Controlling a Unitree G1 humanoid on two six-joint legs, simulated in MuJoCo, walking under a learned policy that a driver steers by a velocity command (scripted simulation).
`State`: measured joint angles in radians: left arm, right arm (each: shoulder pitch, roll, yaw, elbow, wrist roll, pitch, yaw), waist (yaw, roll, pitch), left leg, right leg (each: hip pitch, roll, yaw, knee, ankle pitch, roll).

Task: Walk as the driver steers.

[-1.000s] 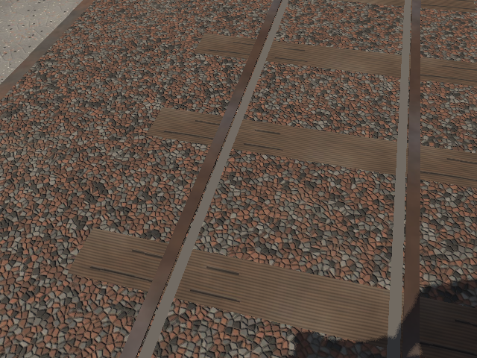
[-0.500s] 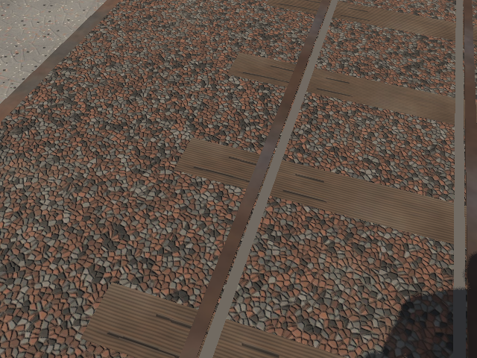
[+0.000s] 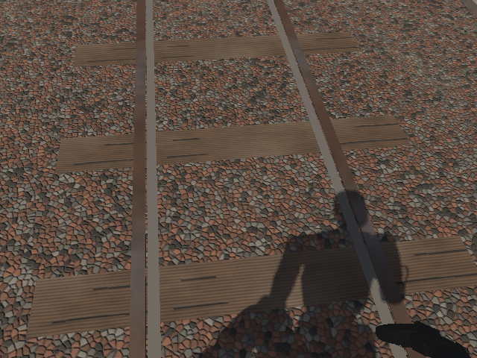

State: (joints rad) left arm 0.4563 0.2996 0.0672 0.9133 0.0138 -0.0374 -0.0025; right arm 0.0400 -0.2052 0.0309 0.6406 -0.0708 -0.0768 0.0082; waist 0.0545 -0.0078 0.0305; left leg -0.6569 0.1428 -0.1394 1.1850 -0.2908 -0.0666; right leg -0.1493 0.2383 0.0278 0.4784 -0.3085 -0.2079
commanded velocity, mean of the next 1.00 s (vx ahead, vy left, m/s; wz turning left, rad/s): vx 0.67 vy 0.00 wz -0.33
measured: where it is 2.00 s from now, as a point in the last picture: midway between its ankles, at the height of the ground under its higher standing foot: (288, 281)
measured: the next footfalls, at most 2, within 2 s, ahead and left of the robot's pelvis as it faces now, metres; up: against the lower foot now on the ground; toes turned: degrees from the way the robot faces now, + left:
left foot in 0.20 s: +0.41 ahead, +0.19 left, +0.00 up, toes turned -15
right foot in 0.62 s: +0.68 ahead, -0.17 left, +0.00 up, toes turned -32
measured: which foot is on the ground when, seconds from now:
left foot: up 0.00-0.18, down 0.20-0.62, up 0.64-1.00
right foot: down 0.00-0.20, up 0.22-0.60, down 0.62-1.00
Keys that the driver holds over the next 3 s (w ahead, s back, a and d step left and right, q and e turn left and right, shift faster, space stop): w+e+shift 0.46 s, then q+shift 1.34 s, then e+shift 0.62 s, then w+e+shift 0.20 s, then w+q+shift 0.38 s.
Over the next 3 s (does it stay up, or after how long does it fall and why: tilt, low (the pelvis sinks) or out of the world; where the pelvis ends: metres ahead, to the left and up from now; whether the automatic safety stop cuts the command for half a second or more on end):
stays up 0.96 -0.05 -0.01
